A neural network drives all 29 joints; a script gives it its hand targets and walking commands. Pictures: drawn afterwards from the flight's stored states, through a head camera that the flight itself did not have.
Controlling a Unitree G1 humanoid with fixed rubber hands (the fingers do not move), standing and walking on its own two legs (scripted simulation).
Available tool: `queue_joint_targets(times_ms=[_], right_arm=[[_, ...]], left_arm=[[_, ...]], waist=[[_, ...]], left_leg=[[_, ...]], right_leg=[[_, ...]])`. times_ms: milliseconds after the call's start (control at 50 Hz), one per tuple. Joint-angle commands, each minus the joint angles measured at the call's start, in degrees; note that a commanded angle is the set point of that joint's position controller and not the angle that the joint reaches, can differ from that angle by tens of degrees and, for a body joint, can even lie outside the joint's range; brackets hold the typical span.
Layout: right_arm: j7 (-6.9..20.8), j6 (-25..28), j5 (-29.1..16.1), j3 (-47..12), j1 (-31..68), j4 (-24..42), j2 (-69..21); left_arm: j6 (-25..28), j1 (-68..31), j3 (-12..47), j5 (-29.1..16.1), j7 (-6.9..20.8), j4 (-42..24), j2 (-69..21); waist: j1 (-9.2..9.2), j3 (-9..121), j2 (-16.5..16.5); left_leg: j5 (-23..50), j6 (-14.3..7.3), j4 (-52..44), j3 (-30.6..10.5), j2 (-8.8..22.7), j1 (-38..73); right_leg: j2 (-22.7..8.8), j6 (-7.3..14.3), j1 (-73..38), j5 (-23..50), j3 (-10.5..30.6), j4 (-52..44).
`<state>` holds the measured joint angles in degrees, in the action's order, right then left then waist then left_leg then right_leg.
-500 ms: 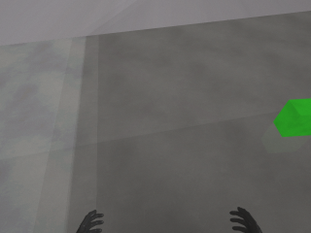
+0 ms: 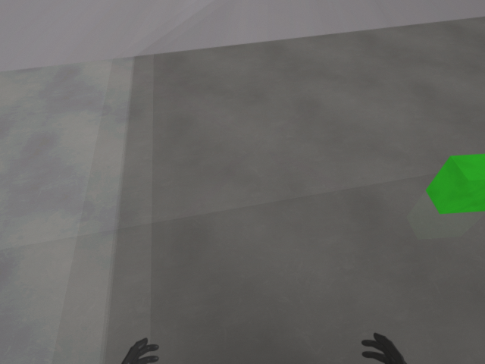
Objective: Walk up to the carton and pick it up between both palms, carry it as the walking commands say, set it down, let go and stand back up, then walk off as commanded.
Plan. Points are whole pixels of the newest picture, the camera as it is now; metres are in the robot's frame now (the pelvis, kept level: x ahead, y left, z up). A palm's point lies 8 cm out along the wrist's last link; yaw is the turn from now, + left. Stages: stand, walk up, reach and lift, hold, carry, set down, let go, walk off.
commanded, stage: stand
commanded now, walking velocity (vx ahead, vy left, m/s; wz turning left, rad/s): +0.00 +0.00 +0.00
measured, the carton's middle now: (470, 184) +0.95 -1.07 -0.63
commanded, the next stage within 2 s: walk up in 0.20 s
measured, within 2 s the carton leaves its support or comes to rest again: neither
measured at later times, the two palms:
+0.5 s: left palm out of the picture +0.10 +0.23 -0.11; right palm out of the picture +0.06 -0.27 -0.10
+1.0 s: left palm (227, 286) +0.28 +0.06 -0.12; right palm out of the picture +0.14 -0.41 -0.10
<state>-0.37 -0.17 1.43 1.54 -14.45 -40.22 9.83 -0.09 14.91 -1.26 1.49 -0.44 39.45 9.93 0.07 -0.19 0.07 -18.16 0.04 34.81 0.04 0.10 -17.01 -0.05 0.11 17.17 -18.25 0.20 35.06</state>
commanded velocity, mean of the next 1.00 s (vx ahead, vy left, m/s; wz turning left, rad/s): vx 0.00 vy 0.00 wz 0.00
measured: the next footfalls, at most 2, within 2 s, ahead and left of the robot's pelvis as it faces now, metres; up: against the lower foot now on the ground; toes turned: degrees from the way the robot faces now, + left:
right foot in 0.74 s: +0.16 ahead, -0.28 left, +0.00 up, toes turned -25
left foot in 1.06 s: +0.33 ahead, -0.12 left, +0.00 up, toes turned -28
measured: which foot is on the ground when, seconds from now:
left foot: down 0.00-0.74, up 0.76-1.00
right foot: down 0.00-0.40, up 0.42-0.72, down 0.74-1.00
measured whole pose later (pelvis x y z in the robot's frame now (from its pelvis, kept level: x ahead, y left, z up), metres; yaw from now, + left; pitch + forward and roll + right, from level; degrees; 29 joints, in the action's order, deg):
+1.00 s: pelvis +0.15 -0.15 -0.01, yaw -29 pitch +0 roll +0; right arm 1.3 3.1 2.8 0.2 -19.6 -33.8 13.6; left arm 0.8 24.3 -1.3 2.0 2.1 44.6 12.9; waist 2.8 1.5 -1.3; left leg -23.4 -1.7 50.4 4.5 3.4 -29.2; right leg 1.2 2.3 20.7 -18.9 1.9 39.1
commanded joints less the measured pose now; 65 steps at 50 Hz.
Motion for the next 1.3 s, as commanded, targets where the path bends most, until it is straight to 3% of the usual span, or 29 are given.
queue_joint_targets(times_ms=[0,360,380,400,420,440,500,580,640,680,700,720,740,760,780,820,860,900,960,1000,1020,1040,1060,1080,1100,1120,1180,1220,1280], right_arm=[[-0.19,0.78,-0.03,1.30,-0.08,3.39,4.79],[-0.58,0.84,-0.18,1.67,-1.28,-0.34,4.88],[-2.28,2.34,0.84,3.26,-8.36,-1.30,10.11],[-3.19,2.87,1.74,4.49,-14.21,-2.26,13.14],[-3.62,3.95,2.66,5.78,-15.46,-0.96,16.70],[-4.07,5.22,2.07,5.46,-12.28,-0.36,15.91],[-3.86,6.49,2.01,3.59,-1.17,2.11,11.27],[-3.29,7.08,3.26,3.69,-2.01,0.89,13.68],[-2.66,6.05,3.34,3.98,-3.74,0.05,16.17],[-1.82,4.38,3.40,4.05,-3.43,0.31,16.83],[-1.18,3.46,3.72,3.58,-4.95,0.54,15.72],[0.09,2.84,3.72,2.22,-6.09,2.28,12.44],[1.81,3.25,2.90,0.75,-2.69,8.21,8.08],[2.57,3.71,2.78,1.52,-3.63,11.70,9.59],[2.73,3.81,1.91,1.34,-5.31,10.92,10.72],[1.68,4.17,2.30,0.84,-7.31,9.92,10.83],[1.53,3.52,2.43,0.61,-9.52,8.81,9.53],[1.56,3.15,1.76,0.43,-9.25,9.29,8.79],[1.45,3.78,1.04,0.20,-10.64,8.37,7.74],[0.92,4.23,0.99,0.43,-16.72,5.99,7.47],[0.38,4.65,1.45,0.68,-20.51,4.83,8.45],[-0.41,5.26,2.43,0.97,-24.88,4.70,11.98],[-1.66,5.27,1.62,1.47,-23.21,5.51,14.90],[-2.59,5.30,0.36,1.47,-18.17,5.88,15.97],[-2.62,5.82,0.09,1.39,-13.09,5.92,14.46],[-1.97,6.24,0.27,1.09,-11.29,5.06,12.62],[-0.94,7.57,0.63,0.77,-15.10,0.79,10.71],[-0.49,7.55,0.70,0.73,-18.15,-1.88,10.22],[0.05,6.33,0.99,0.88,-18.39,-3.70,11.17]], left_arm=[[0.79,0.17,-1.33,-0.03,-0.20,-3.43,4.81],[0.85,1.40,-1.76,-0.16,-0.61,0.26,4.88],[0.03,3.89,-3.82,1.24,1.80,-1.56,11.95],[-0.58,-1.46,-3.90,2.08,3.35,-4.16,9.81],[-0.32,-5.22,-2.90,3.02,4.13,-5.21,9.07],[-0.04,-6.09,-3.26,3.02,4.45,-5.45,8.79],[-0.72,-1.41,-4.13,1.84,6.23,-2.50,8.55],[-0.25,-3.54,-2.84,0.84,7.49,-2.30,7.10],[0.88,-0.07,-2.46,0.33,6.93,-1.11,7.81],[1.39,6.62,-2.58,0.35,5.90,0.81,9.04],[1.69,12.62,-3.13,0.63,4.96,2.86,11.19],[1.84,20.45,-4.05,0.92,3.75,4.36,14.94],[1.41,18.83,-5.39,0.08,2.55,1.66,21.72],[0.85,15.93,-5.87,-1.18,1.66,0.06,23.78],[0.63,12.14,-5.47,-0.59,0.83,-0.18,21.84],[0.85,6.56,-4.19,0.18,0.81,-0.81,16.53],[1.90,5.04,-2.98,0.84,1.33,-0.56,14.06],[2.25,5.43,-2.82,0.97,1.77,0.36,13.36],[1.88,3.95,-2.45,0.32,2.52,0.81,12.92],[1.38,1.93,-2.21,0.39,2.96,0.93,12.62],[1.11,2.36,-1.56,0.93,3.01,0.97,10.34],[1.22,1.76,-0.46,1.46,3.13,-0.54,6.00],[1.03,2.06,-1.06,1.80,3.50,-2.81,6.56],[0.93,3.20,-1.08,2.50,3.96,-3.99,7.53],[1.25,3.70,-1.30,2.51,4.41,-3.11,8.84],[1.55,3.37,-1.90,2.33,4.40,-1.18,9.80],[2.23,3.03,-1.83,1.83,4.43,1.06,8.04],[2.39,-0.22,-1.16,1.38,4.70,0.04,6.10],[2.33,-5.02,0.11,1.21,5.26,-2.33,4.28]], waist=[[0.00,1.48,-0.02],[-0.01,0.46,-0.02],[-1.84,2.09,-0.38],[-5.45,-0.04,-7.07],[-8.41,-4.91,-8.30],[-5.77,-6.69,-4.17],[0.04,-3.46,-5.32],[-0.45,-6.93,-9.11],[1.22,-5.83,-7.94],[4.48,-3.72,-4.54],[6.96,-0.74,1.67],[10.70,1.37,11.01],[9.95,2.16,22.61],[6.78,5.11,14.19],[3.55,3.40,10.05],[0.35,-0.17,9.21],[-0.47,-0.47,9.88],[-0.61,-1.66,8.81],[-1.69,-2.24,7.62],[-5.49,-1.85,4.68],[-7.62,-2.37,-0.81],[-9.53,-2.47,-10.65],[-5.68,-6.63,-12.01],[-1.75,-10.60,-10.35],[0.81,-12.69,-6.93],[1.06,-12.05,-4.37],[-0.66,-8.19,-6.42],[-1.64,-6.07,-7.89],[-2.39,-4.99,-9.83]], left_leg=[[7.89,-2.11,-6.07,-3.54,2.61,0.62],[8.14,-2.28,-7.74,-3.97,2.87,1.50],[-10.87,-8.34,-7.80,-6.10,9.62,16.46],[-26.49,-12.70,-15.68,-19.04,18.54,21.81],[-29.21,-15.77,-21.69,-27.60,27.92,22.76],[-25.76,-15.65,-22.29,-27.61,30.81,20.30],[-19.24,-12.61,-23.33,-11.22,26.96,10.33],[-16.06,-8.35,-24.36,6.82,22.31,2.73],[-14.36,-7.52,-19.62,12.79,21.03,-0.05],[-13.09,-7.25,-7.44,16.35,18.89,-1.35],[-7.93,-6.87,7.90,19.06,15.78,-3.12],[-5.45,-5.54,29.20,19.45,11.56,-13.19],[-24.93,-2.85,40.14,9.42,2.03,-30.34],[-23.30,-2.04,41.30,-2.61,3.78,-29.33],[-19.94,-2.37,42.04,-4.07,6.66,-28.35],[-16.91,-2.41,33.41,-1.56,8.40,-21.10],[-11.90,-2.03,29.22,1.65,6.73,-14.32],[-9.55,-1.84,23.17,2.29,5.55,-11.85],[-2.15,-1.69,13.71,3.56,3.21,-2.05],[1.42,-0.76,5.22,8.08,-0.27,10.34],[-3.42,-0.33,1.67,4.82,1.23,15.05],[-21.66,-2.05,-6.83,-15.57,14.63,16.62],[-42.37,-4.83,-26.11,-41.55,28.45,9.57],[-50.45,-8.46,-30.92,-47.97,30.82,3.99],[-46.67,-9.96,-29.78,-42.39,29.42,2.33],[-37.08,-9.18,-27.65,-32.25,25.75,3.52],[-4.10,-6.80,-23.22,-8.86,19.03,7.11],[15.50,-5.95,-19.49,0.63,16.67,10.56],[18.79,-5.65,-17.35,8.84,14.37,9.07]], right_leg=[[-2.71,2.12,-0.22,7.99,3.62,-6.27],[-2.98,2.33,-1.17,8.24,4.07,-7.94],[-2.65,4.12,18.50,-11.78,11.33,-1.53],[1.38,1.36,29.66,-13.42,4.37,8.91],[-2.86,-0.12,38.54,-12.82,3.83,23.33],[-7.94,-1.59,40.73,-8.41,6.92,28.76],[-10.21,-4.15,31.19,-1.75,5.70,29.04],[-10.00,-3.73,20.43,2.85,-1.49,13.82],[-6.37,-2.12,7.91,5.01,-7.67,9.48],[-2.58,-1.37,-0.49,1.49,-10.90,6.78],[1.10,-0.65,-6.55,-2.77,-10.82,5.04],[-1.00,1.95,-13.83,-9.94,0.21,0.82],[-12.30,7.98,-16.10,-29.63,36.44,-17.96],[-19.15,11.63,-13.34,-39.66,52.76,-27.18],[-19.37,12.90,-9.40,-43.10,47.89,-24.70],[-14.96,10.41,1.96,-34.60,33.27,-20.15],[-11.07,10.48,9.87,-25.64,23.87,-18.97],[-10.29,11.39,12.78,-24.14,21.34,-18.20],[-9.45,9.90,17.32,-25.49,18.05,-16.75],[-5.58,7.33,22.52,-29.11,12.85,-8.94],[-1.71,5.65,26.97,-30.04,10.40,2.39],[5.48,2.60,34.03,-21.05,6.68,25.49],[5.18,0.61,37.88,-16.05,7.17,37.10],[1.01,-0.42,38.63,-11.38,8.83,40.75],[-1.79,-1.51,39.38,-5.36,7.88,40.40],[-2.64,-2.26,37.07,-1.86,8.05,36.84],[-2.68,-2.70,30.01,4.41,4.30,28.13],[-1.75,-1.66,26.16,6.20,1.74,20.71],[-0.20,0.21,15.86,10.56,-5.53,8.07]])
